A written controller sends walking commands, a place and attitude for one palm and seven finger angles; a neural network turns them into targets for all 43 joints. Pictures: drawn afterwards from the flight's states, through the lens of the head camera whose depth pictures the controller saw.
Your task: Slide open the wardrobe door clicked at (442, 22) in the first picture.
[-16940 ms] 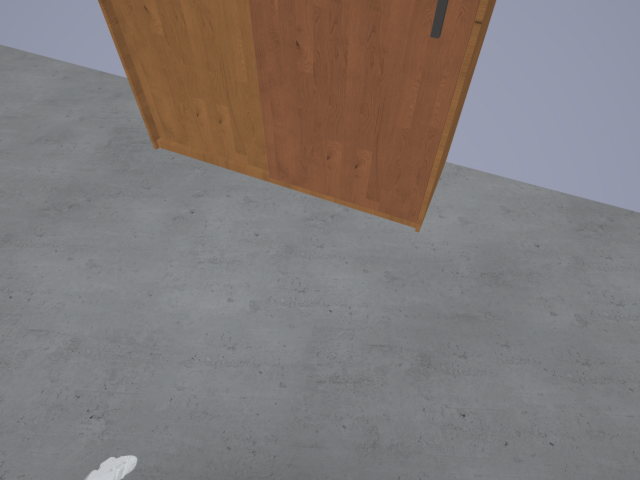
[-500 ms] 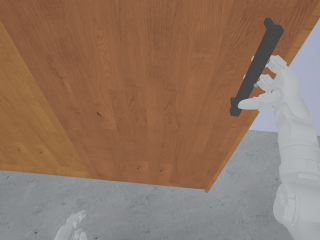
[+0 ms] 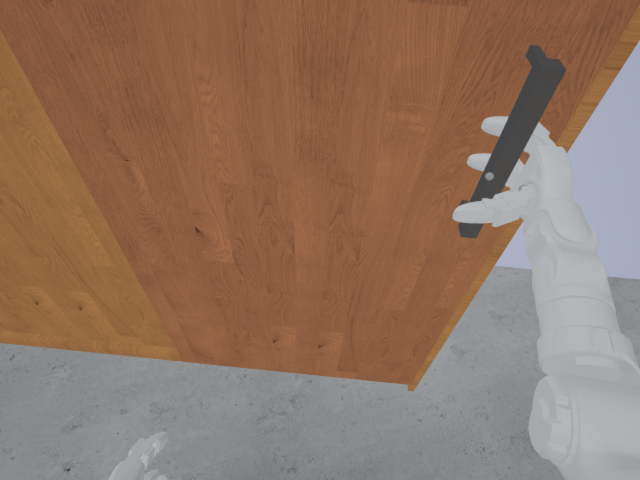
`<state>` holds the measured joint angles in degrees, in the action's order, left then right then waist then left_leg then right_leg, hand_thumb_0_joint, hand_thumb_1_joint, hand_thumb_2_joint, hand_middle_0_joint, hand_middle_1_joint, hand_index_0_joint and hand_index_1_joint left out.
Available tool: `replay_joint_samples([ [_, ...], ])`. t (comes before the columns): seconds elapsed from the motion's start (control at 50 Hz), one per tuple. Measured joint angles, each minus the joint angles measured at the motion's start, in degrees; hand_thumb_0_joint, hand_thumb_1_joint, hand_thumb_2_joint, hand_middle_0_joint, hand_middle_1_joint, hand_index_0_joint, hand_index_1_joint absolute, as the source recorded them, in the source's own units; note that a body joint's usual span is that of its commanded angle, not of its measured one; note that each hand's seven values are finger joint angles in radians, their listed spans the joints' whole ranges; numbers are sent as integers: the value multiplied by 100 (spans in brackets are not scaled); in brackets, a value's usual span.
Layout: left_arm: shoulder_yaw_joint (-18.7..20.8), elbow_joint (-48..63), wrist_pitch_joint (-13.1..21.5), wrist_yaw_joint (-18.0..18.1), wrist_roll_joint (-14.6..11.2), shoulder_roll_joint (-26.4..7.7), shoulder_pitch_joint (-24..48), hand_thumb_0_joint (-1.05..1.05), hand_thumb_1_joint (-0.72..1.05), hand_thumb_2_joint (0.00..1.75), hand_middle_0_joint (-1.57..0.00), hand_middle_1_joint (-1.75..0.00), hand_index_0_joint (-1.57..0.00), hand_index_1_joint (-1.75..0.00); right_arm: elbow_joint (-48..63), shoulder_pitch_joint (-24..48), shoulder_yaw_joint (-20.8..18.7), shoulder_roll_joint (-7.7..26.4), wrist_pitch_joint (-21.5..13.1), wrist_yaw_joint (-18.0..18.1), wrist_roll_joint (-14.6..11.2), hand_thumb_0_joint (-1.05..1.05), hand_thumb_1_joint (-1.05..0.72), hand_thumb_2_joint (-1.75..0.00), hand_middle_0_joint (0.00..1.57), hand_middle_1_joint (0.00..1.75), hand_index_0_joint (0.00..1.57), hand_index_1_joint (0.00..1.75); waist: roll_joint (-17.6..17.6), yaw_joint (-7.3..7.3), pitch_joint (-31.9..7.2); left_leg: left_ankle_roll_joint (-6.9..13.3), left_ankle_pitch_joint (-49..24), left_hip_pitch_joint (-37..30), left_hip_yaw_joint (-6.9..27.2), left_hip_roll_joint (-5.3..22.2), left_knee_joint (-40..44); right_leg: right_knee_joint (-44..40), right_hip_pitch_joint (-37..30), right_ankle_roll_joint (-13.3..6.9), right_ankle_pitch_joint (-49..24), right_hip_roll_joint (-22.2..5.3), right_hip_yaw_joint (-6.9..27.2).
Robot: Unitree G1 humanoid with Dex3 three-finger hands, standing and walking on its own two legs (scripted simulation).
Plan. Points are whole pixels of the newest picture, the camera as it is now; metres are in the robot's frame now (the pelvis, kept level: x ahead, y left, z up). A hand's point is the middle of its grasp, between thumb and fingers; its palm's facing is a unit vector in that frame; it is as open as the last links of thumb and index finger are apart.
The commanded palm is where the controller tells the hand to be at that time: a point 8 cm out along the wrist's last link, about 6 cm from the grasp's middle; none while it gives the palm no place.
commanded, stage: slide the fingers in behind the handle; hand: right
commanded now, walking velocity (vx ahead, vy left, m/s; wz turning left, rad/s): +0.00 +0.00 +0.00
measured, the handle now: (497, 154) +0.50 -0.18 +0.17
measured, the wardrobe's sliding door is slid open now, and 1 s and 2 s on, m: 0.00 0.00 0.00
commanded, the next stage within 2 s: grip the handle and tug to test in 0.46 s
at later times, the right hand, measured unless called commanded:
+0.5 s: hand (496, 177) +0.44 -0.16 +0.18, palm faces +0.02 +1.00 +0.00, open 14.0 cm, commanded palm +0.42 -0.21 +0.18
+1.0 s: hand (489, 175) +0.45 -0.15 +0.18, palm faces +0.01 +1.00 -0.01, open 9.5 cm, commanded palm +0.42 -0.21 +0.18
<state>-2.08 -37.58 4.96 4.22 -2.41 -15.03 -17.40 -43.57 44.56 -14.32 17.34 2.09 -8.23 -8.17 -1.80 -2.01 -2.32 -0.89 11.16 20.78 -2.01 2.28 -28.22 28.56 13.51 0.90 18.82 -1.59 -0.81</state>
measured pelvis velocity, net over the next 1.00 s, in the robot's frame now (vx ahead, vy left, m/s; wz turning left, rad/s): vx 0.00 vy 0.00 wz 0.01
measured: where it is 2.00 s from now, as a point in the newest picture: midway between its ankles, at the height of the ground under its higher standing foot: outside the picture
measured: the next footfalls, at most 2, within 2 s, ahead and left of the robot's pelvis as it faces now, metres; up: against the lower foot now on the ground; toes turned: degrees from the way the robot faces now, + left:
none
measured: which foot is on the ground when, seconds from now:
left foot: down 0.00-1.00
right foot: down 0.00-1.00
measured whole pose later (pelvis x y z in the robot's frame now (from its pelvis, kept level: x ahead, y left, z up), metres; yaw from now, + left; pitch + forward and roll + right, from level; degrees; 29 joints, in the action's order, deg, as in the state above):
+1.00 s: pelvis +0.00 +0.00 +0.00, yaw +0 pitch +4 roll +0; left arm -2.4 -37.4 4.8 4.0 -2.3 -14.7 -18.0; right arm -46.0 45.4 -15.0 17.8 0.2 -8.3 -7.8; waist -1.9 -2.1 -2.5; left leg -0.8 10.7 21.4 -1.5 2.1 -28.1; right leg 28.4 13.9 0.9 18.5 -1.6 -1.2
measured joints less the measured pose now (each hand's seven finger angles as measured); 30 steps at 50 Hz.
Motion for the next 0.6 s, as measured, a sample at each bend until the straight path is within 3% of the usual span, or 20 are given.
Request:
replay_joint_samples([
  [0.14, -43, 71, 3, -3, 11, 50, 82, 1, 91, 90, -20, -30, -20, -29, -167, 70, -76, -1, -115, 84, 61, -1, 50, -30, 30, 120, 30, 120, 3, -8, -1, 11, -23, 34, 39, -14, -9, -30, -2, 9, -30, -7, -39],
  [0.4, -19, 12, -6, 16, -6, -1, -66, 1, 91, 90, -20, -30, -20, -29, -348, 144, -145, 182, -237, -92, 16, -1, 50, -30, 30, 120, 30, 120, 12, -17, 15, 28, -51, 72, 24, -31, 7, -15, 55, 23, -45, -26, -25],
  [0.6, 18, -4, 2, 24, -17, -38, -108, 1, 91, 90, -20, -30, -20, -29, -194, 9, -122, 175, -189, -97, -14, -1, 50, -30, 30, 120, 30, 120, 19, -23, 26, 16, -62, 51, 34, -24, 19, -6, 42, 10, -43, -17, -33],
])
